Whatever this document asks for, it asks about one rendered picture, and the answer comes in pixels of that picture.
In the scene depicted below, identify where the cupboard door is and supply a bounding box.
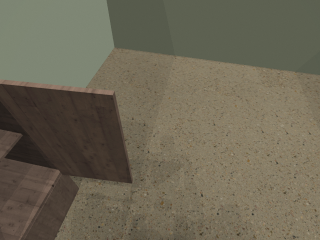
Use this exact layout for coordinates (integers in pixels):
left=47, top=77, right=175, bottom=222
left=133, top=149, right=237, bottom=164
left=0, top=79, right=133, bottom=184

